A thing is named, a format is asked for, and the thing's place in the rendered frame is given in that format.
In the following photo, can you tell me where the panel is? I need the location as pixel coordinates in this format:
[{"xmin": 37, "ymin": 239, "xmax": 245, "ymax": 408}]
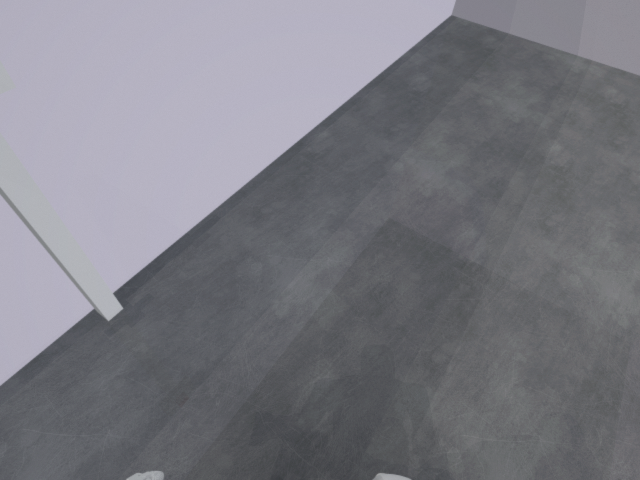
[{"xmin": 0, "ymin": 61, "xmax": 123, "ymax": 321}]

